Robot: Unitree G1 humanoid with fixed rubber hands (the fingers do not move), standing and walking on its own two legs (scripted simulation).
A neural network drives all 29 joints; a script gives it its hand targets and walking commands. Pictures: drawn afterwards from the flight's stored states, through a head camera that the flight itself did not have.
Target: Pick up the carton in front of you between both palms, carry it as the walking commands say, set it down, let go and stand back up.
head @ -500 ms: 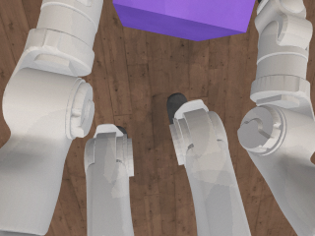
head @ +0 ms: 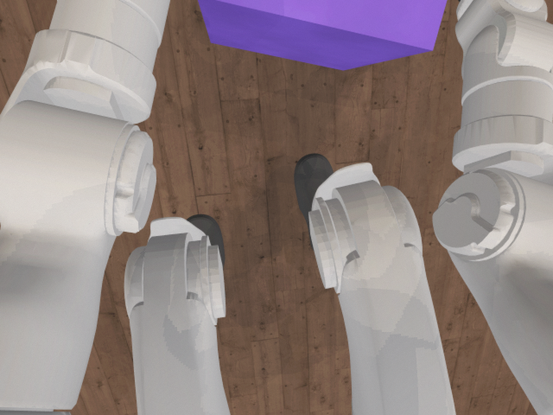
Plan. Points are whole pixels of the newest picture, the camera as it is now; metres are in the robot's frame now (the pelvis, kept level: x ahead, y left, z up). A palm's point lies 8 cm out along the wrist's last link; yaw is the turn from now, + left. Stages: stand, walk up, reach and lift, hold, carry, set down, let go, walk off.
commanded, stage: set down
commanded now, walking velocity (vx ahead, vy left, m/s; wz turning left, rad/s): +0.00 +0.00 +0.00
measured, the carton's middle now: out of the picture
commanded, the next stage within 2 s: let go in 1.80 s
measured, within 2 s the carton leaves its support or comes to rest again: rests again in 0.50 s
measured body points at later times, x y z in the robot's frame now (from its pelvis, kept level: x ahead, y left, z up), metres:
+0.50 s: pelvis +0.00 +0.00 -0.01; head +0.39 -0.03 +0.20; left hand +0.61 -0.02 -0.20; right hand +0.49 -0.32 -0.20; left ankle +0.08 +0.10 -0.36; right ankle +0.13 -0.14 -0.36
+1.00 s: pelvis -0.01 -0.02 +0.00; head +0.36 -0.08 +0.23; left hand +0.64 -0.03 -0.13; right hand +0.50 -0.36 -0.14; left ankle +0.08 +0.09 -0.36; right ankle +0.13 -0.14 -0.36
